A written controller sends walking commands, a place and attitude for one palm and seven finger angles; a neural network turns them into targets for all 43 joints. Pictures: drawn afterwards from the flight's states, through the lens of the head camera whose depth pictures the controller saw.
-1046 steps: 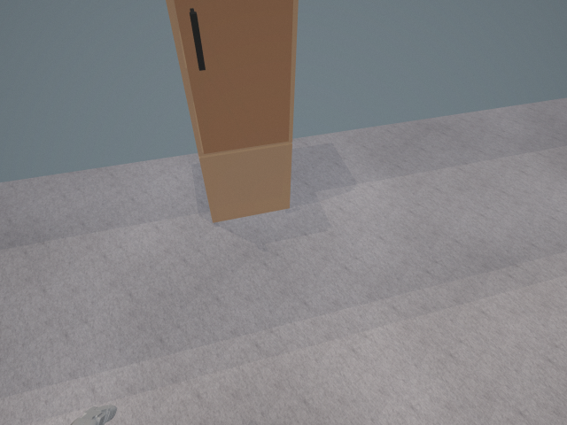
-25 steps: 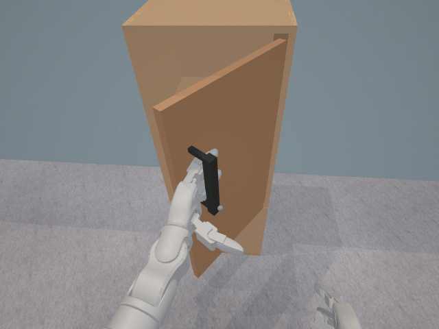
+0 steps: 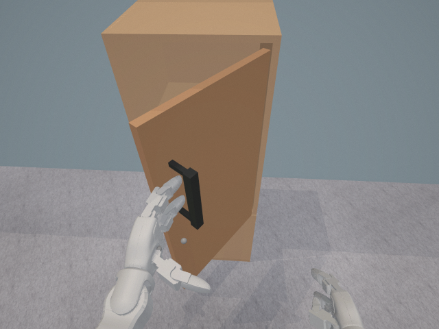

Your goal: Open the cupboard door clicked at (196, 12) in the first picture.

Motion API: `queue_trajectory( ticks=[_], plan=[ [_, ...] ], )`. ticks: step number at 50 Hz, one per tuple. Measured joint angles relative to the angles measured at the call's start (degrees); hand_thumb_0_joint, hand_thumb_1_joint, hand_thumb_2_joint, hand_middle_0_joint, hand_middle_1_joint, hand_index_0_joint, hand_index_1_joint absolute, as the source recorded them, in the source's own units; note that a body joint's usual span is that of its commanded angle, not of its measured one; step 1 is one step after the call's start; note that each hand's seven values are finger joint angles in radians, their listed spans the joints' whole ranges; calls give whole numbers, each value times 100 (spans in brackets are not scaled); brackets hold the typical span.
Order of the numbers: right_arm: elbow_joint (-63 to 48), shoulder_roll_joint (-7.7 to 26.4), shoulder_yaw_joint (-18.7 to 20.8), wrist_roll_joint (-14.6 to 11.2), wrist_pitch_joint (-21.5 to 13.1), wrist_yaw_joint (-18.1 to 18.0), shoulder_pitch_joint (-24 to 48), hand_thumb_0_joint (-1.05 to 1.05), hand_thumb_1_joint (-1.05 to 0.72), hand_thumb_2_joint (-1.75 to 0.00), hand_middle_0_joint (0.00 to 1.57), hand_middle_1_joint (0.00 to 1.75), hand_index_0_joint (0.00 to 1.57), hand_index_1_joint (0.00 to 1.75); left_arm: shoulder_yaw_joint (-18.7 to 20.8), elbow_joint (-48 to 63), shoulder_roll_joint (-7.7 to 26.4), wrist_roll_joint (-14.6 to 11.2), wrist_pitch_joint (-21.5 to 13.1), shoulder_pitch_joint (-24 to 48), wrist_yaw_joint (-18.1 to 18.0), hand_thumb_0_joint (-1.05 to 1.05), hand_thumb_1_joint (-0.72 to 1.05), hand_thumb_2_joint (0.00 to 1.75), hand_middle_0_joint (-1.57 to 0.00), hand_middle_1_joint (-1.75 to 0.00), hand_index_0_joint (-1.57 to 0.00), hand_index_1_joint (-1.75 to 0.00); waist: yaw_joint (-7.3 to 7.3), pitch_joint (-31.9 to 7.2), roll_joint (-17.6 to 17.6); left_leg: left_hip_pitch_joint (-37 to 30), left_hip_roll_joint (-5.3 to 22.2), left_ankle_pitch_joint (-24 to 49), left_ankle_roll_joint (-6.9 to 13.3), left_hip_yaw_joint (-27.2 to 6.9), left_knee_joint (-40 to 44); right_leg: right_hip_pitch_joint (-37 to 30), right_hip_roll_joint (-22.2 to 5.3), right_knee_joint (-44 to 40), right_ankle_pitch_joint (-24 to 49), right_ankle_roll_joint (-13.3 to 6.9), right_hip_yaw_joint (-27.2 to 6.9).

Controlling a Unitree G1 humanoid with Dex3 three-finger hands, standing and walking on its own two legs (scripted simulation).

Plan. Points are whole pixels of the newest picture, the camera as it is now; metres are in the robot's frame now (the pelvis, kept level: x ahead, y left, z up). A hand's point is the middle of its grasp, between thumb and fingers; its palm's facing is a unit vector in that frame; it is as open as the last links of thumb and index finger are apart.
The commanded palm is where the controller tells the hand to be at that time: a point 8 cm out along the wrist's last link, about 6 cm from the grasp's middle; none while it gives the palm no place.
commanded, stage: slide the hand sideways off the handle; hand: left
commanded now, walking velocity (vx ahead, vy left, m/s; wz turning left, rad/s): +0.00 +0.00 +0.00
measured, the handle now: (186, 196) +0.33 +0.09 +0.09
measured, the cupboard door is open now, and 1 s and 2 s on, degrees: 54 53 53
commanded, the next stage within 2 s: draw the hand back to the body in 0.40 s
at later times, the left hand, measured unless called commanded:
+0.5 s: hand (145, 265) +0.20 +0.13 +0.08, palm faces +0.04 -1.00 -0.04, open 16.1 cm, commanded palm +0.17 +0.19 +0.09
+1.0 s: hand (101, 260) +0.19 +0.18 +0.12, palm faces +0.00 -1.00 -0.07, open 16.2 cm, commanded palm +0.16 +0.24 +0.13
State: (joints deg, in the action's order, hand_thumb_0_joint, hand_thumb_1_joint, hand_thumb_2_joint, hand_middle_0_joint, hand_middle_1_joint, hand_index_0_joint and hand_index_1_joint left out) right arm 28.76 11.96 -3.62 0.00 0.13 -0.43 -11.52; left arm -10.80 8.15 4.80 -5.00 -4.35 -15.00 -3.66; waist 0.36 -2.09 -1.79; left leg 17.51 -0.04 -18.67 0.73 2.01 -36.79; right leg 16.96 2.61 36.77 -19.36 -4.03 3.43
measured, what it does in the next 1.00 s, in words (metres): stands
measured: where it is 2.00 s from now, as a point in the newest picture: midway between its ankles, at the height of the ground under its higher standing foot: outside the picture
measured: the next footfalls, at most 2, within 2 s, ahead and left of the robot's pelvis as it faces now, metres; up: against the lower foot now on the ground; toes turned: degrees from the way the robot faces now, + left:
none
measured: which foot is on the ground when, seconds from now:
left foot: down 0.00-1.00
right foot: down 0.00-1.00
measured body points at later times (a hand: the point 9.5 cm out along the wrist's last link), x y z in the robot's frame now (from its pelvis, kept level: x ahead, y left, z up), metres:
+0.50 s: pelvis +0.02 -0.01 -0.01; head +0.02 -0.03 +0.44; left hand +0.19 +0.19 +0.09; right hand +0.20 -0.23 -0.08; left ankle +0.01 +0.11 -0.72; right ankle +0.00 -0.07 -0.72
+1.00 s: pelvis +0.00 +0.02 -0.01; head -0.02 +0.01 +0.44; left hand +0.18 +0.24 +0.13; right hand +0.20 -0.18 -0.06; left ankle +0.01 +0.11 -0.72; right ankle +0.00 -0.07 -0.72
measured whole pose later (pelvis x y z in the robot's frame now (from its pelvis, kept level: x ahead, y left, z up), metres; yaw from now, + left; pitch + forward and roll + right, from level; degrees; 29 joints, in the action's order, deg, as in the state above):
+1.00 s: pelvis +0.00 +0.02 -0.01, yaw +2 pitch +0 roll -1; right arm 30.0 13.5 -4.4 -2.0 -12.9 -3.5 -14.4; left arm 4.9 23.7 13.8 -14.4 -1.7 -27.4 10.7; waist 2.4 -3.6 -3.1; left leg 20.2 -1.1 -20.9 2.2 0.5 -41.1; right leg 17.8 1.5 38.6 -20.9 -2.4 4.9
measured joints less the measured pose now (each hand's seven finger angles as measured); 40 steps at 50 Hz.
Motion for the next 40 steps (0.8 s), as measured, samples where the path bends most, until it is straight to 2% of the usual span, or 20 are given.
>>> queue_trajectory(
  ticks=[3,10,18,24,30,35,40],
  plan=[
    [-72,16,15,9,-34,18,-5,1,-90,-90,20,30,20,30,83,310,90,5,-37,-375,109,-1,-50,30,-21,-33,-21,-33,12,-23,-8,20,8,-57,-22,-19,-35,19,9,42,-67,-18,17],
    [-144,63,32,-7,-181,-28,-58,1,-90,-90,20,30,20,30,363,758,311,-165,-192,-1010,508,-1,-50,30,-22,-34,-21,-33,33,-77,-33,150,29,-186,-74,-104,-187,112,30,161,-208,-59,98],
    [-125,116,68,-42,-426,-85,-189,1,-90,-90,20,30,20,30,700,943,444,-384,-392,-1382,899,-1,-50,30,-22,-34,-22,-33,26,-151,-65,372,43,-293,-112,-154,-385,317,40,349,-327,-88,150],
    [-82,183,105,-72,-620,-127,-340,1,-90,-90,20,30,20,30,1091,956,469,-587,-516,-1601,997,-1,-50,30,-19,-32,-19,-32,37,-193,-81,530,36,-348,-114,-207,-546,439,30,472,-384,-86,206],
    [7,269,129,-96,-884,-185,-383,1,-90,-90,20,30,20,30,1106,993,545,-667,-654,-1501,1224,-1,-50,30,-16,-31,-16,-31,59,-168,-116,717,15,-374,-76,-270,-736,564,6,576,-389,-57,273],
    [95,233,102,-137,-1007,-246,-359,1,-90,-90,20,30,20,30,1289,1028,737,-777,-573,-1319,1318,-1,-50,30,-16,-31,-16,-30,63,-187,-135,679,11,-355,-32,-231,-726,521,2,532,-336,-14,234],
    [108,204,41,-188,-1107,-290,-357,2,-90,-90,20,30,20,30,1522,1075,770,-943,-267,-1254,1349,-1,-50,30,-16,-31,-15,-30,83,-195,-167,531,-10,-317,31,-194,-630,361,-15,395,-260,46,193]
  ],
)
